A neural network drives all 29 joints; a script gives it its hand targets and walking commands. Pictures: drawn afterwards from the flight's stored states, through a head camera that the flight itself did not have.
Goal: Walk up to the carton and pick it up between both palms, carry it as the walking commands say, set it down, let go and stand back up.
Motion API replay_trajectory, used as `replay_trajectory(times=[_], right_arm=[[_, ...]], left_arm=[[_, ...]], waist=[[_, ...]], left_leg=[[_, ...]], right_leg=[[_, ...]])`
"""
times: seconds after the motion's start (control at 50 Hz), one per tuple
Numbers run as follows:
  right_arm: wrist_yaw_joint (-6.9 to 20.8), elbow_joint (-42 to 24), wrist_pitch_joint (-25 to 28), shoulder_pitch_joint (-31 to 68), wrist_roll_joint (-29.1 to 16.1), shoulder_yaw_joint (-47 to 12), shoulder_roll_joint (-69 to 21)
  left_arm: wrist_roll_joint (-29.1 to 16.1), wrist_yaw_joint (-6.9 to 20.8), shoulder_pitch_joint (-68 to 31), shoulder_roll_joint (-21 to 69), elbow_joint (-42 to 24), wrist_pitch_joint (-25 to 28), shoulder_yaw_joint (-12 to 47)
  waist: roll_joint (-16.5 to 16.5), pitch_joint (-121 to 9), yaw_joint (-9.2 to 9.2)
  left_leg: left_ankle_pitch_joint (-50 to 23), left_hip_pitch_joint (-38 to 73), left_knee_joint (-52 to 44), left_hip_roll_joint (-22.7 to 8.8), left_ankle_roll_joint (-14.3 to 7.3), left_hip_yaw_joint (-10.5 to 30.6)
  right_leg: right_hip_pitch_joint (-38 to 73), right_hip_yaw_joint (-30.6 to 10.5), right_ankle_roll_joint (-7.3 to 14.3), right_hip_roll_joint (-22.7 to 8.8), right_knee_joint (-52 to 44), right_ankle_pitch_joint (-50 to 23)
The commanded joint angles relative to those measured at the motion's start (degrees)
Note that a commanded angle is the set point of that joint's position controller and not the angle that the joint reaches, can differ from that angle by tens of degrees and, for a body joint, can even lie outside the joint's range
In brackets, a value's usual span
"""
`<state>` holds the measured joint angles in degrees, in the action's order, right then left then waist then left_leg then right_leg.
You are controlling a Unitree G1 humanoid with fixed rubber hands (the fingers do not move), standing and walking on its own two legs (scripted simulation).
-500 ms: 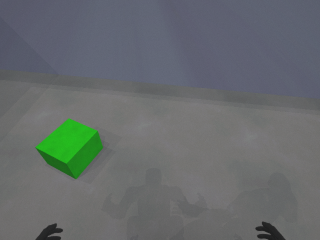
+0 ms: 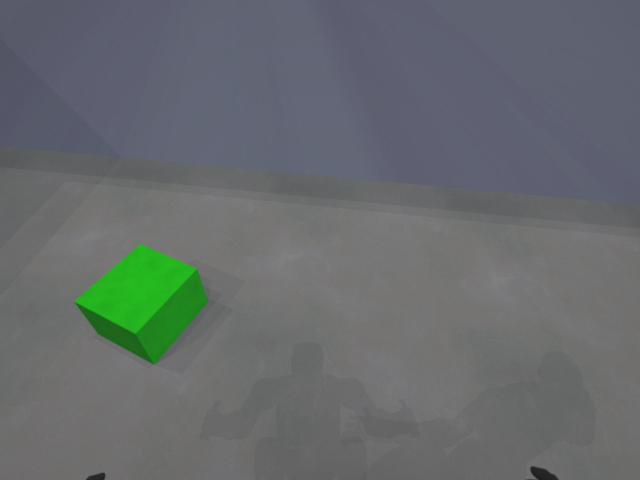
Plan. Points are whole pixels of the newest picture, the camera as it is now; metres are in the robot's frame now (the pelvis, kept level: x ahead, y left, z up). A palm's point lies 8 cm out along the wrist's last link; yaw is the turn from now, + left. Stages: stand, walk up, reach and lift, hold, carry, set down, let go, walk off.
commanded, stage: stand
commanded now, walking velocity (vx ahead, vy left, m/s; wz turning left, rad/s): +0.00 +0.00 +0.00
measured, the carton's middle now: (147, 301) +0.87 +0.60 -0.68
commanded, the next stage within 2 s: walk up in 0.82 s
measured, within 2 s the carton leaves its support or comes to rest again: neither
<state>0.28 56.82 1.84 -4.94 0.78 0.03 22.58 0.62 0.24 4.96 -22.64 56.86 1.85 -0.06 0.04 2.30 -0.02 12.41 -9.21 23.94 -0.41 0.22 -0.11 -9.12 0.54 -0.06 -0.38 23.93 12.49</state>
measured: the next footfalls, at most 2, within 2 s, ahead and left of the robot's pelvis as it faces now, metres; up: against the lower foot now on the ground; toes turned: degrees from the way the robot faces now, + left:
left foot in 1.54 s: +0.12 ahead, +0.26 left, +0.00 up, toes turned +25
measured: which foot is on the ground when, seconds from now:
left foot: down 0.00-1.00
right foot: down 0.00-1.00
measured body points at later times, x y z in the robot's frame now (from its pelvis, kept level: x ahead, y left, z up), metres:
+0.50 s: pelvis +0.00 +0.00 +0.00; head +0.00 +0.00 +0.45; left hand +0.11 +0.32 -0.11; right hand +0.11 -0.32 -0.11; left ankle +0.01 +0.12 -0.74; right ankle +0.01 -0.12 -0.74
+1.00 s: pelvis +0.01 +0.00 +0.01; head +0.01 +0.00 +0.45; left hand +0.12 +0.32 -0.11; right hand +0.12 -0.32 -0.11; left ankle +0.01 +0.12 -0.74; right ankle +0.01 -0.12 -0.74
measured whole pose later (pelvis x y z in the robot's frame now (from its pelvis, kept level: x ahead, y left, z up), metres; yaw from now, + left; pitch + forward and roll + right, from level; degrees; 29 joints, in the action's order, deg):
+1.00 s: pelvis +0.01 +0.00 +0.01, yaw +0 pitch -2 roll +0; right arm 0.0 60.7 1.1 -4.7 0.7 0.3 22.8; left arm 0.6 -0.1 4.6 -22.8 60.7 1.3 -0.3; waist 0.1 2.3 -0.1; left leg 10.5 -6.6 19.1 -0.5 0.4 0.0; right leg -6.5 0.6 0.0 -0.3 19.1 10.6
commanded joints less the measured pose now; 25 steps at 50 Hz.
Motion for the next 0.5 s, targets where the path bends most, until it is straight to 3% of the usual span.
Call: replay_trajectory(times=[0.0,0.48], right_arm=[[-0.3,-1.7,0.5,2.7,0.0,1.9,9.7],[-0.4,1.2,0.1,2.5,-0.1,1.8,10.0]], left_arm=[[0.0,-0.2,-2.8,-9.7,-1.8,0.5,-1.8],[0.0,-0.5,-2.6,-10.1,1.2,0.1,-1.7]], waist=[[0.0,-3.3,0.01],[0.0,-3.1,-0.03]], left_leg=[[-5.7,0.7,-5.0,-6.2,-2.1,5.5],[-6.5,1.9,-7.2,-6.7,-1.8,5.6]], right_leg=[[0.5,-5.6,2.0,-6.4,-5.2,-5.8],[1.7,-5.6,1.8,-6.8,-7.4,-6.4]])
